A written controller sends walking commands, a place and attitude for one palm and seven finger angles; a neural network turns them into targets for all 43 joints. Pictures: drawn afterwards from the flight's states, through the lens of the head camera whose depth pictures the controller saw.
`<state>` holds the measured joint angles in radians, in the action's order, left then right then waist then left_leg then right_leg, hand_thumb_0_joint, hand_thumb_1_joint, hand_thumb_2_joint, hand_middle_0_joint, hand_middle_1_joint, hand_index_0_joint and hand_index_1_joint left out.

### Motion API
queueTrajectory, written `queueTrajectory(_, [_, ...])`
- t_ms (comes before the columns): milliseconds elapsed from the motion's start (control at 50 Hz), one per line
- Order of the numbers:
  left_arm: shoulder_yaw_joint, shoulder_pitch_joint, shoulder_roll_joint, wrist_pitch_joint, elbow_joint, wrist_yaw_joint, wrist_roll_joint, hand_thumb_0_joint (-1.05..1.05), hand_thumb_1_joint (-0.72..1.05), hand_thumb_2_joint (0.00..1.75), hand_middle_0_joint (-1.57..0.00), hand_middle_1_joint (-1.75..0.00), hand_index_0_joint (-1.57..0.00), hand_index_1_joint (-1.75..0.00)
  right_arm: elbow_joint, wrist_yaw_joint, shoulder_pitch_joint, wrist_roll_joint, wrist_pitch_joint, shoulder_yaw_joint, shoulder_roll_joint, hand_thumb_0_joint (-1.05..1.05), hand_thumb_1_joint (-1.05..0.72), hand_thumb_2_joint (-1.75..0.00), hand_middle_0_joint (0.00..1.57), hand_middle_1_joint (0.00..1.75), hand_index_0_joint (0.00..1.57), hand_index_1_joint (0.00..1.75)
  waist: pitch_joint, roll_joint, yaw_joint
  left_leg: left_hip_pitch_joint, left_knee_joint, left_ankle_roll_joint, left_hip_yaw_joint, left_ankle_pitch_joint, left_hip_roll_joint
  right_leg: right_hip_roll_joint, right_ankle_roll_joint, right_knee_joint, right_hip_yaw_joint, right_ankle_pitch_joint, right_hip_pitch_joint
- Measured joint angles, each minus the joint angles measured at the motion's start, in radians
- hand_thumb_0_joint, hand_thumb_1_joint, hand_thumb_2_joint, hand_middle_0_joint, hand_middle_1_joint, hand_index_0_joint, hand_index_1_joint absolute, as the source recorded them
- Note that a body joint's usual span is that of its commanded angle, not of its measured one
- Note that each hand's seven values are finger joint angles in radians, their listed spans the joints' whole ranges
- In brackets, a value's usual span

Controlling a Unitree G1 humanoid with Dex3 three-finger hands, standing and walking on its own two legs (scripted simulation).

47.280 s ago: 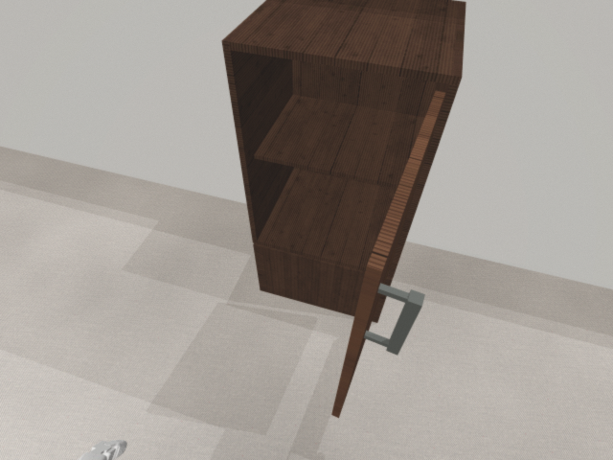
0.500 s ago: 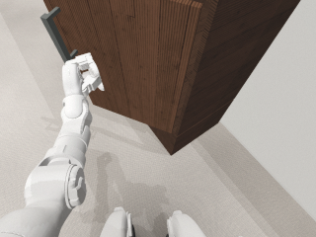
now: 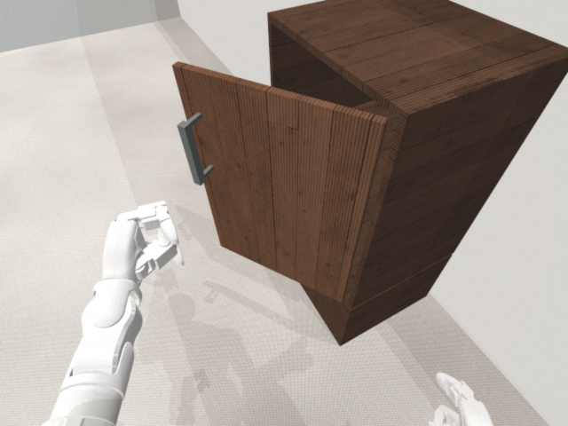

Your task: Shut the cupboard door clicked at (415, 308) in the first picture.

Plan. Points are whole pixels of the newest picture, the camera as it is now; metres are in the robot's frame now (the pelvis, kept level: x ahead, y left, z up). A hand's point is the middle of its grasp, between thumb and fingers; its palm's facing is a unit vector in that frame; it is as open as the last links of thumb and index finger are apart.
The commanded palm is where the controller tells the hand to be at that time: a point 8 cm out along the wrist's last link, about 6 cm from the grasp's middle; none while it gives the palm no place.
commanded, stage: draw the hand back to the body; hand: left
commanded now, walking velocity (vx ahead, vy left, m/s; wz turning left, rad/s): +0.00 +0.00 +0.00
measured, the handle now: (198, 150) +0.66 +0.21 +0.00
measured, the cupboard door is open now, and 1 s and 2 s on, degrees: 33 33 33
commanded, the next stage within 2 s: step back with the hand held close in 1.00 s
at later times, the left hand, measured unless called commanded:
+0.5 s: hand (45, 285) +0.23 +0.26 +0.16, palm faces +0.37 -0.85 -0.37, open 5.1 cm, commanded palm +0.18 +0.30 +0.19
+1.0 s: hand (20, 299) +0.21 +0.25 +0.19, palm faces +0.44 -0.80 -0.41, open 7.4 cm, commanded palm +0.16 +0.29 +0.21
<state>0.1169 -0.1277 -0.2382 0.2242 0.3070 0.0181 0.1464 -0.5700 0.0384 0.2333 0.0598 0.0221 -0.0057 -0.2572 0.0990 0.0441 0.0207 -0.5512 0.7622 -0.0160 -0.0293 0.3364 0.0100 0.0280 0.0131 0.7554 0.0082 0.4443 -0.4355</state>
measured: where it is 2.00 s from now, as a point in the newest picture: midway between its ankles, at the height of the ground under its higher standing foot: outside the picture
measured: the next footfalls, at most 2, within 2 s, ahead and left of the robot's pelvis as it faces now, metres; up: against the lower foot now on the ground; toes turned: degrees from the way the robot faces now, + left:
none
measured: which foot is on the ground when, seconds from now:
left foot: down 0.00-1.00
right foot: down 0.00-1.00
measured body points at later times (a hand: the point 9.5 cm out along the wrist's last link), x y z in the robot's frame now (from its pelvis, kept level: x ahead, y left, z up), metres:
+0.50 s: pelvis +0.02 +0.01 +0.03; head +0.01 -0.02 +0.48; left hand +0.21 +0.30 +0.19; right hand +0.21 -0.19 -0.06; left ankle +0.03 +0.11 -0.71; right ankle -0.04 -0.11 -0.71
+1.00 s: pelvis +0.02 -0.01 +0.03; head +0.00 -0.04 +0.48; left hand +0.18 +0.29 +0.21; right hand +0.22 -0.23 -0.05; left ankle +0.03 +0.11 -0.71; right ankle -0.04 -0.11 -0.71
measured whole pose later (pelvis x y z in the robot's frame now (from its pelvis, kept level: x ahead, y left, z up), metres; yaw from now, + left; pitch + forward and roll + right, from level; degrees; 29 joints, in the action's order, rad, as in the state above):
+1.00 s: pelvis +0.02 -0.01 +0.03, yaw +1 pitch -2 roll +0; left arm 0.33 0.46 -0.35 0.08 -0.37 -0.09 0.08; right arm -0.62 0.08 0.19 0.02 -0.08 0.02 -0.24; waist 0.02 0.07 -0.06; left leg -0.18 0.44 -0.01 -0.02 0.22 0.00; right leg 0.02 0.02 0.41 0.00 0.32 -0.05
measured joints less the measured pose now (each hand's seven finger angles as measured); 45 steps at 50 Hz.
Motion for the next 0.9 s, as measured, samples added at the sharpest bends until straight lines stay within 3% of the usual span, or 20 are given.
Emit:
queueTrajectory(140, [-0.030,0.162,-0.041,-0.130,-0.200,-0.072,-0.060,0.02,0.90,0.90,-1.08,-1.27,-1.09,-1.26,0.036,0.042,-0.075,0.000,0.024,0.033,0.024,0.01,-0.91,-0.90,0.20,0.30,0.20,0.30,-0.039,0.001,-0.031,0.171,-0.153,-0.011,-0.002,-0.059,-0.016,-0.014,-0.009,-0.163,0.003,-0.066,0.175])
queueTrajectory(280, [0.006,0.287,-0.055,-0.182,-0.370,-0.097,-0.070,0.02,0.90,0.90,-0.90,-1.07,-0.90,-1.06,0.035,0.040,-0.089,-0.013,0.002,0.062,0.040,0.01,-0.90,-0.90,0.20,0.30,0.20,0.30,-0.071,0.007,-0.059,0.286,-0.258,-0.016,0.001,-0.098,-0.028,-0.026,-0.015,-0.283,0.000,-0.113,0.297])
queueTrajectory(460, [0.098,0.447,-0.083,-0.189,-0.550,-0.107,-0.073,0.02,0.90,0.90,-0.66,-0.80,-0.66,-0.79,-0.006,0.026,-0.058,-0.030,-0.029,0.068,0.048,0.01,-0.90,-0.90,0.20,0.30,0.20,0.30,-0.088,0.020,-0.073,0.350,-0.323,-0.018,-0.001,-0.120,-0.036,-0.034,-0.018,-0.349,0.001,-0.136,0.361])
queueTrajectory(680, [0.248,0.622,-0.136,-0.150,-0.704,-0.114,-0.063,0.02,0.90,0.90,-0.36,-0.48,-0.36,-0.47,-0.046,0.024,-0.021,-0.031,-0.068,0.030,0.023,0.01,-0.90,-0.90,0.20,0.30,0.20,0.30,-0.078,0.040,-0.081,0.361,-0.325,-0.011,0.002,-0.115,-0.031,-0.028,-0.012,-0.353,-0.001,-0.131,0.374])
queueTrajectory(900, [0.214,0.588,-0.095,-0.150,-0.664,-0.113,-0.066,0.01,0.89,0.90,-0.23,-0.33,-0.23,-0.32,-0.053,0.042,-0.039,-0.034,-0.092,0.017,0.013,0.01,-0.90,-0.90,0.20,0.30,0.20,0.30,-0.084,0.030,-0.086,0.367,-0.328,0.000,0.012,-0.120,-0.023,-0.019,0.001,-0.343,-0.011,-0.126,0.375])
